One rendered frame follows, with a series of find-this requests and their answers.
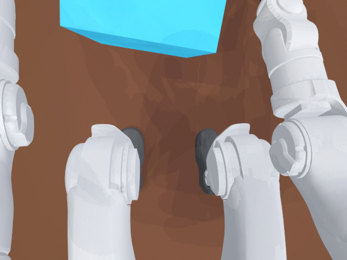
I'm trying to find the left robot foot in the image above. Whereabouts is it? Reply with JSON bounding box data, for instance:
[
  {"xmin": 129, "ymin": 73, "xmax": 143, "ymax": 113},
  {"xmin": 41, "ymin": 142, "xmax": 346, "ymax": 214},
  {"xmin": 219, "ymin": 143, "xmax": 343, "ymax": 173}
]
[{"xmin": 121, "ymin": 127, "xmax": 144, "ymax": 193}]

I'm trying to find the right robot forearm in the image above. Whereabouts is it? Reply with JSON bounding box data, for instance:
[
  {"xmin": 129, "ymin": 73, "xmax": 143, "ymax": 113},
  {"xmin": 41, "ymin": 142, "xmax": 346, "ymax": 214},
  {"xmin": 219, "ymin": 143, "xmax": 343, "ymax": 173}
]
[{"xmin": 253, "ymin": 0, "xmax": 347, "ymax": 120}]

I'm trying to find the left robot forearm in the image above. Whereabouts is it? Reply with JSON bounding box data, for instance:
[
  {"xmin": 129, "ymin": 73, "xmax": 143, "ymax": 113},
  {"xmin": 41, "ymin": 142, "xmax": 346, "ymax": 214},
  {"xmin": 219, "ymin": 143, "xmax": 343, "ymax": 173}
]
[{"xmin": 0, "ymin": 0, "xmax": 19, "ymax": 83}]

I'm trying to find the left robot shin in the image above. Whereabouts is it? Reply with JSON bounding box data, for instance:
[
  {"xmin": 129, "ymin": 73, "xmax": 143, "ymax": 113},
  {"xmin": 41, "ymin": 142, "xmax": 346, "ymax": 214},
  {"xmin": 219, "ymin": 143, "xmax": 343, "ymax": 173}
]
[{"xmin": 65, "ymin": 124, "xmax": 134, "ymax": 194}]

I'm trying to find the right robot upper arm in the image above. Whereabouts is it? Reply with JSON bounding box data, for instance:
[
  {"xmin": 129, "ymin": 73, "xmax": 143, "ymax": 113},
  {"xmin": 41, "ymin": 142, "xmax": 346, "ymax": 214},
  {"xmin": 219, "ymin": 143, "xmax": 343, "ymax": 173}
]
[{"xmin": 269, "ymin": 115, "xmax": 347, "ymax": 260}]

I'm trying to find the carton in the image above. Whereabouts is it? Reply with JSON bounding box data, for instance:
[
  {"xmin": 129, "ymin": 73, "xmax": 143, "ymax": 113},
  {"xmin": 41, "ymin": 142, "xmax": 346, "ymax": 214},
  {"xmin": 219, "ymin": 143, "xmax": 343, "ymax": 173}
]
[{"xmin": 60, "ymin": 0, "xmax": 226, "ymax": 58}]

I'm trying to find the left robot upper arm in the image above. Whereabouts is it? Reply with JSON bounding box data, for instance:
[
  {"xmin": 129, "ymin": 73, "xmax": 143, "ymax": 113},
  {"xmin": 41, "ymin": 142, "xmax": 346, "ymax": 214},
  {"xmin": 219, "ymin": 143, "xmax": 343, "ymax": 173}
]
[{"xmin": 0, "ymin": 79, "xmax": 34, "ymax": 260}]

